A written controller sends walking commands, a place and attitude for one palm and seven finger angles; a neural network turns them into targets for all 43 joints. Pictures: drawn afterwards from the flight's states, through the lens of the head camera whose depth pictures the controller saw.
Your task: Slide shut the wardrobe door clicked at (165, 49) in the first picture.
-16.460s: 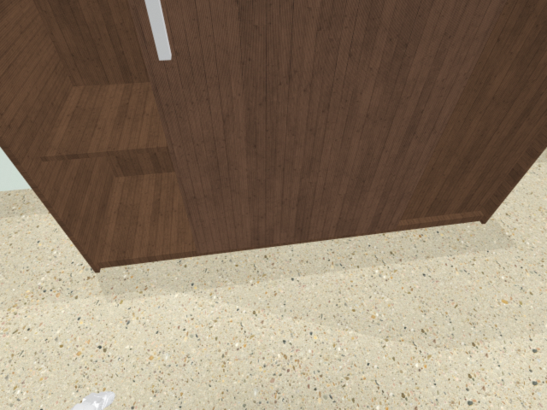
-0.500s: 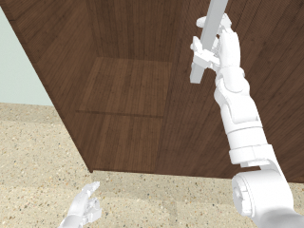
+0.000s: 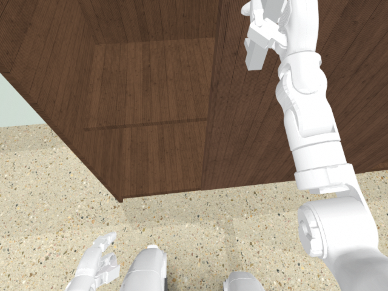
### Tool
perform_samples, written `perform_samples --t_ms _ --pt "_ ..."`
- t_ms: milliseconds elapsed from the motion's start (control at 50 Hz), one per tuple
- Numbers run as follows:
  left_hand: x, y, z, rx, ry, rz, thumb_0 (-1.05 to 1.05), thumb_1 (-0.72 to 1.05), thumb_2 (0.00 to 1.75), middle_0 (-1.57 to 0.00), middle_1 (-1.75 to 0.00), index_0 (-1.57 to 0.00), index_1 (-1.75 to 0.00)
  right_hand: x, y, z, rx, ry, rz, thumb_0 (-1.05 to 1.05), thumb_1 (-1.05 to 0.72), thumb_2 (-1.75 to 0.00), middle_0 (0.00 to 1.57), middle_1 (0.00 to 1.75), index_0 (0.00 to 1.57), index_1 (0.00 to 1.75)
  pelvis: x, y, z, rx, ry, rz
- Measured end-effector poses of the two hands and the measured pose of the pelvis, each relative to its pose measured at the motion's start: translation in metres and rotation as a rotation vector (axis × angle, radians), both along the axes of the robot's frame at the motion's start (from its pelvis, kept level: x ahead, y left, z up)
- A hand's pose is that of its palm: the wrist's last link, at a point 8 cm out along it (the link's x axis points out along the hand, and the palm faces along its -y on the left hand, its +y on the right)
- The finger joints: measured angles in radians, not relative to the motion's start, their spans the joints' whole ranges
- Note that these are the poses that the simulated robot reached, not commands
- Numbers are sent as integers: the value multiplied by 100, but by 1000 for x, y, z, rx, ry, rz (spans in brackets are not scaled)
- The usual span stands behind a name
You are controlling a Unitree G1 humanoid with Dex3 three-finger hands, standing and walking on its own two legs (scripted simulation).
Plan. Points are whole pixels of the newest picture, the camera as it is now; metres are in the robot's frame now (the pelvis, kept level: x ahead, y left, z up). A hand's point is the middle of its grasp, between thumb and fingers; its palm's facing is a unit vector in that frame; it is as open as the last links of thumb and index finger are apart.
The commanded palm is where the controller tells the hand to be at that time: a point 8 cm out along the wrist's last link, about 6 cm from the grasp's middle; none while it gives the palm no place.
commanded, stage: step sideways, sliding the door along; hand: right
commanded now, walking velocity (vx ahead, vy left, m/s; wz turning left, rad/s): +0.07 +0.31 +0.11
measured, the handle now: out of the picture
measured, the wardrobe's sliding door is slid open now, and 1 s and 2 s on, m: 0.41 0.26 0.23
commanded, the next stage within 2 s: stop walking and hold the door there in 1.62 s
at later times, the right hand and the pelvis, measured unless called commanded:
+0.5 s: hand (230, 23) +0.47 -0.06 +0.25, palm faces +0.26 +0.96 -0.12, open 6.8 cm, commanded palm +0.43 -0.02 +0.24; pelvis +0.07 +0.10 +0.00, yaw -3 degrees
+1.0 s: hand (153, 33) +0.45 +0.05 +0.24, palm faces -0.15 +0.99 -0.05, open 7.2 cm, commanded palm +0.44 +0.03 +0.24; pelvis +0.07 +0.09 -0.01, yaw +0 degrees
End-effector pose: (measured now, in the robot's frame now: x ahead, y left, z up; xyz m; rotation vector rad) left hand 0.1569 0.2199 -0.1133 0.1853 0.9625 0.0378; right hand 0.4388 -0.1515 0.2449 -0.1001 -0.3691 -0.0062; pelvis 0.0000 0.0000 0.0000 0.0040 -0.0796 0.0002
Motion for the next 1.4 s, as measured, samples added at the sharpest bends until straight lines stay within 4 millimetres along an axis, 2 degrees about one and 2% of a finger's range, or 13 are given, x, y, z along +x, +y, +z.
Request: perform_samples --t_ms 120,180,220,360,480,580,800,900,1020,1140,1220,1340,1400 --pt "57 4 5 -87 -112 -99 0 90 90 -20 -30 -20 -30 -1 3 0 -38 -7 -95 -8 -71 -84 46 140 13 134 19 45 -4 32 -34 10" --pt "86 17 -3 -122 -168 -137 0 90 90 -20 -30 -20 -30 -3 6 0 -60 -13 -169 -9 -70 -84 46 140 14 132 33 73 -19 23 -50 -21" --pt "101 30 -6 -114 -185 -134 0 90 90 -20 -30 -21 -30 -3 9 1 -61 -9 -211 -10 -68 -83 46 140 15 129 36 82 -20 36 -49 -48" --pt "123 78 7 -37 -219 -101 1 90 90 -20 -30 -20 -30 -4 21 0 -30 -11 -253 -9 -67 -84 46 140 18 129 53 99 -8 -8 8 -35" --pt "131 97 18 -10 -221 -78 1 91 90 -20 -30 -20 -30 -5 37 -1 -29 -32 -242 -9 -68 -83 46 140 16 127 65 105 2 -22 50 -46" --pt "142 91 20 -20 -252 -87 1 91 90 -19 -30 -20 -30 -6 55 -2 -13 -55 -195 -8 -70 -80 46 140 15 125 73 100 0 -12 70 -38" --pt "157 38 21 -122 -288 -127 1 90 90 -20 -30 -20 -30 -6 104 -7 36 -111 18 -4 -74 -77 46 140 8 120 77 84 -4 1 77 -16" --pt "154 32 18 -136 -251 -101 1 90 90 -20 -30 -20 -30 -2 126 -10 65 -146 122 -5 -73 -77 46 140 6 122 76 84 -6 4 80 -5" --pt "138 53 11 -119 -192 -22 1 90 90 -20 -30 -21 -30 2 149 -10 56 -180 198 -7 -69 -80 46 140 5 131 73 90 -7 5 70 9" --pt "107 90 13 -40 -152 95 1 90 90 -20 -30 -20 -30 3 164 -9 55 -180 235 -6 -67 -82 46 140 11 136 61 92 -4 -10 82 29" --pt "86 109 9 -39 -133 137 1 90 90 -20 -30 -20 -30 3 170 -8 39 -178 214 -7 -66 -82 47 140 12 136 53 102 -7 -7 56 44" --pt "52 127 7 -8 -119 174 1 90 90 -20 -30 -20 -30 -1 175 -6 50 -137 173 -3 -67 -84 47 140 14 137 36 110 -12 -22 56 55" --pt "41 131 -2 -37 -106 164 1 90 90 -20 -30 -20 -30 -4 177 -5 31 -114 129 -3 -68 -85 46 140 13 137 31 120 -16 -15 25 52"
